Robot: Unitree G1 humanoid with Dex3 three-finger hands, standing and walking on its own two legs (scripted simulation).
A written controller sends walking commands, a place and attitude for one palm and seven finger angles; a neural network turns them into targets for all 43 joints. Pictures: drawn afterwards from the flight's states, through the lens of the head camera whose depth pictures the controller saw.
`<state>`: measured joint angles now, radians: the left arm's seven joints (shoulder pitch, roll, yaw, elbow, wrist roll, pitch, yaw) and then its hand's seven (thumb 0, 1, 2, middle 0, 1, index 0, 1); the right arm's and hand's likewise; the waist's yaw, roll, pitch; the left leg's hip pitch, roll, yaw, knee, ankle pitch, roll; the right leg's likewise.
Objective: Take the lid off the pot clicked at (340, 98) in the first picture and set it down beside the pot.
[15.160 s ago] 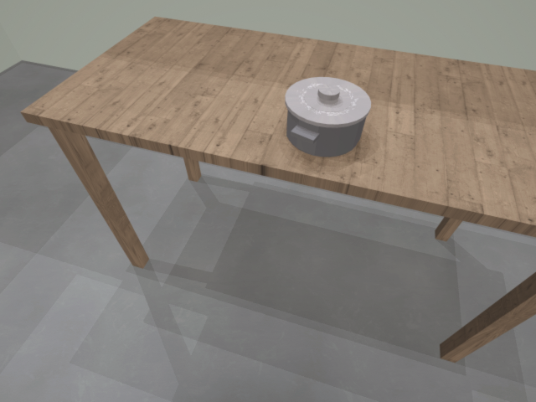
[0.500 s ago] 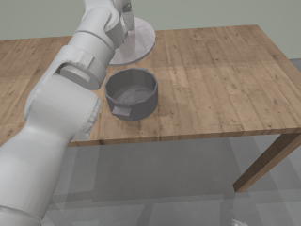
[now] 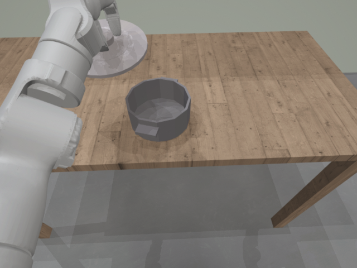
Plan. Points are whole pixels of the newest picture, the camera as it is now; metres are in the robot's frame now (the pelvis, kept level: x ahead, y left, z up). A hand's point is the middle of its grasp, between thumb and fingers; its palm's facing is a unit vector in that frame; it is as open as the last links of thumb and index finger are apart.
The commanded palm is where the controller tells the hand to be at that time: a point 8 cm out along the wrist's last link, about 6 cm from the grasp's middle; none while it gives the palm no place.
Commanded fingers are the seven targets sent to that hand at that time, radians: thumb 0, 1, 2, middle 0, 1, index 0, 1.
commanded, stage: move the lid sideways beside the pot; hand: left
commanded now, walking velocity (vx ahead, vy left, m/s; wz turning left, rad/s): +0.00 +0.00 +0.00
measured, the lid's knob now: (102, 38) +0.53 +0.14 +0.25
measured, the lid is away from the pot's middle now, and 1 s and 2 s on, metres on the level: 0.10 0.22 0.25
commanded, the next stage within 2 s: lower the lid onto the table in 1.46 s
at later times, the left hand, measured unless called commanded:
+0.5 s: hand (65, 34) +0.48 +0.19 +0.28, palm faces -0.22 -0.09 -0.97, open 7.3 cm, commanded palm +0.49 +0.18 +0.34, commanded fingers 0.00 0.70 0.89 -0.88 -1.07 -0.89 -1.08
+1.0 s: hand (33, 38) +0.48 +0.25 +0.27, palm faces -0.22 -0.09 -0.97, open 7.2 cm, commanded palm +0.48 +0.23 +0.34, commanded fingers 0.00 0.70 0.89 -0.88 -1.07 -0.89 -1.08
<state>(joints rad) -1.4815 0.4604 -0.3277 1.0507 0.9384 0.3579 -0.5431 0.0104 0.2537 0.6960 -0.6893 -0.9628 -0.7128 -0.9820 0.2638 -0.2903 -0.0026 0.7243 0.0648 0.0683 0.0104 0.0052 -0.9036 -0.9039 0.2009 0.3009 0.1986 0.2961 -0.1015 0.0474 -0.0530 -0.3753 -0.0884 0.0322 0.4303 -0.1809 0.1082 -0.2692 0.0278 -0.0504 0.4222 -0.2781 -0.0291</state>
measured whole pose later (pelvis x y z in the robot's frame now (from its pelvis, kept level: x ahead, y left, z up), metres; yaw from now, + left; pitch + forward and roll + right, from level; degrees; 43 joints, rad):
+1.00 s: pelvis -0.01 +0.03 +0.00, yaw +1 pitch +8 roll -2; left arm -1.50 0.60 -0.30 1.10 0.98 0.25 -0.57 0.01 0.25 0.70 -0.69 -0.96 -0.71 -0.98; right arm 0.29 -0.28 0.01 0.71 0.07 0.08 0.00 0.00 -0.90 -0.90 0.20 0.30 0.20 0.30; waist -0.09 0.04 -0.05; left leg -0.43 -0.12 0.03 0.45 -0.17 0.14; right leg -0.32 0.00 -0.05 0.44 -0.27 0.00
